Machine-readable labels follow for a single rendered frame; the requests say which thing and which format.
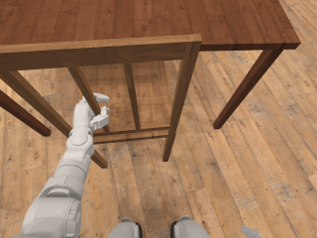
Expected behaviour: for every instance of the chair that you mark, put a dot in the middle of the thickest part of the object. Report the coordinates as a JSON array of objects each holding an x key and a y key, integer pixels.
[{"x": 130, "y": 71}]

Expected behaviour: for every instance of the robot right thigh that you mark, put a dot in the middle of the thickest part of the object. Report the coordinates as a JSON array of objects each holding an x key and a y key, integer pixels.
[{"x": 189, "y": 228}]

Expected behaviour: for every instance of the table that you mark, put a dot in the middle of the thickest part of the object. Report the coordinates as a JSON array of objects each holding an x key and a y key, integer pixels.
[{"x": 224, "y": 25}]

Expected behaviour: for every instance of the robot right shin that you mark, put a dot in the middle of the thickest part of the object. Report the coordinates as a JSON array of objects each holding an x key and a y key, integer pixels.
[{"x": 186, "y": 217}]

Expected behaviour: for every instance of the robot left hand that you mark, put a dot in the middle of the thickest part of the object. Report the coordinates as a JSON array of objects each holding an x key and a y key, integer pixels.
[{"x": 84, "y": 116}]

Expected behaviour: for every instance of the robot right hand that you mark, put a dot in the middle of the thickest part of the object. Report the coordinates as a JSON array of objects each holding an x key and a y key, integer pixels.
[{"x": 250, "y": 232}]

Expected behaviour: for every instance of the robot left upper arm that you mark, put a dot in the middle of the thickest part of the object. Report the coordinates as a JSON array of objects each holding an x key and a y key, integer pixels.
[{"x": 53, "y": 217}]

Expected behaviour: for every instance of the robot left forearm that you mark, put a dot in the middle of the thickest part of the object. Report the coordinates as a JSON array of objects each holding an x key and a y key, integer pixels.
[{"x": 72, "y": 170}]

